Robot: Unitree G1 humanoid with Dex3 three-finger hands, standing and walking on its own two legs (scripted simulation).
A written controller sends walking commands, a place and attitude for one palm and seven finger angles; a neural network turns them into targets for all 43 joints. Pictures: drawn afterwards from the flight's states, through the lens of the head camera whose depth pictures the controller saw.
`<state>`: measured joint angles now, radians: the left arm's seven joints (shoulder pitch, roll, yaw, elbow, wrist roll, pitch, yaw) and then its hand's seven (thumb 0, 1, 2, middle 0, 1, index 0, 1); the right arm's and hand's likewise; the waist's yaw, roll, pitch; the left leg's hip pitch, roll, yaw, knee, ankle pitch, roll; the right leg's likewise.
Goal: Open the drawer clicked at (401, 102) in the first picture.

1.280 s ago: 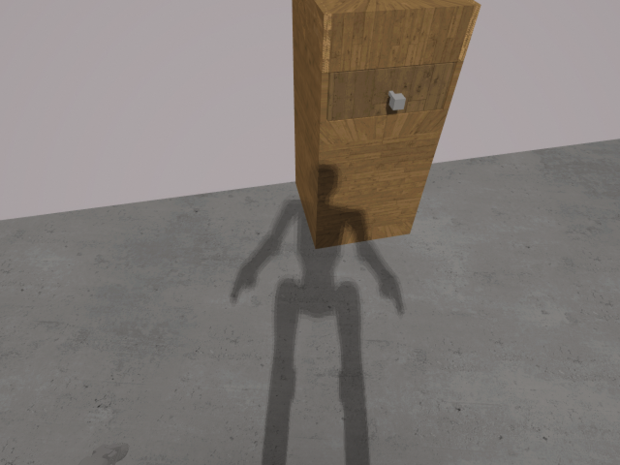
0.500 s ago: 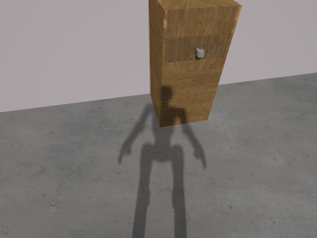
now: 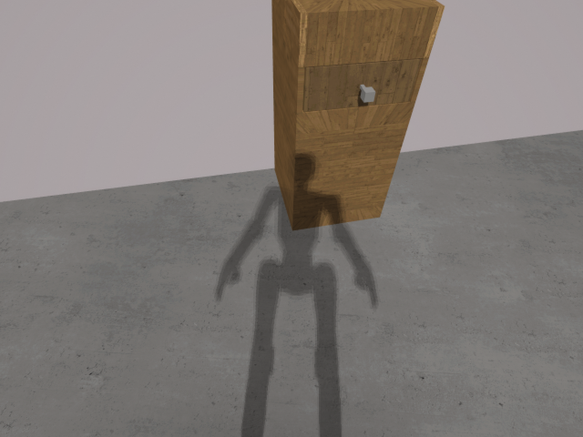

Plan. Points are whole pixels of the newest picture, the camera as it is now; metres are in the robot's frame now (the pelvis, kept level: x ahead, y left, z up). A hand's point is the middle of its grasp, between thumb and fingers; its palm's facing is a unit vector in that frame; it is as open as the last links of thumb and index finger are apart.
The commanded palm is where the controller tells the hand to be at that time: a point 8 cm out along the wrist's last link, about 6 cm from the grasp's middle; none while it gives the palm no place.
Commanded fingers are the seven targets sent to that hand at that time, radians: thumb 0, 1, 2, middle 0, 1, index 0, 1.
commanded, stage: look at it before walking up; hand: left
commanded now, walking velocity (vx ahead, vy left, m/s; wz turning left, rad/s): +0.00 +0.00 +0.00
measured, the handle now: (365, 91) +1.13 -0.18 -0.09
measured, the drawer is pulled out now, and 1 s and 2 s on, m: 0.00 0.00 0.00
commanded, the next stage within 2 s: walk to a spot facing it in 0.16 s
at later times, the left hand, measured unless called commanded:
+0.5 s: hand out of the picture +0.07 +0.23 -0.17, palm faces -0.08 -0.95 -0.30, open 7.4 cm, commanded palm none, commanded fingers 0.00 0.90 0.90 -0.20 -0.30 -0.20 -0.30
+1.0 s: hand out of the picture +0.06 +0.16 -0.17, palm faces -0.27 -0.93 -0.24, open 7.4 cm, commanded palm none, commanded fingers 0.00 0.90 0.90 -0.20 -0.30 -0.20 -0.30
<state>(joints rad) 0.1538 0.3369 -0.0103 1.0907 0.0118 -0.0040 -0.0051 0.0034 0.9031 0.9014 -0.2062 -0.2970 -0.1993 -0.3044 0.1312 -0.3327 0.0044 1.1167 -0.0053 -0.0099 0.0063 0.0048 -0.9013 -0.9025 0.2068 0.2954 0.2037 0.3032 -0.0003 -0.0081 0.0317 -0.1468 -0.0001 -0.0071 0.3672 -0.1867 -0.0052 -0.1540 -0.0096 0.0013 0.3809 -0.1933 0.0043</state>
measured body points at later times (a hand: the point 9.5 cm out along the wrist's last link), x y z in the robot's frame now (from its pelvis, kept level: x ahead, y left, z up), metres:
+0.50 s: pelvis -0.01 +0.00 -0.01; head +0.01 +0.00 +0.44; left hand +0.07 +0.28 -0.15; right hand +0.07 -0.28 -0.14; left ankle +0.01 +0.12 -0.75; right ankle +0.01 -0.12 -0.75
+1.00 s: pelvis -0.04 -0.01 -0.01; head -0.01 -0.03 +0.44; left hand +0.07 +0.21 -0.15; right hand -0.03 -0.30 -0.15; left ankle -0.01 +0.15 -0.69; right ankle -0.01 -0.11 -0.75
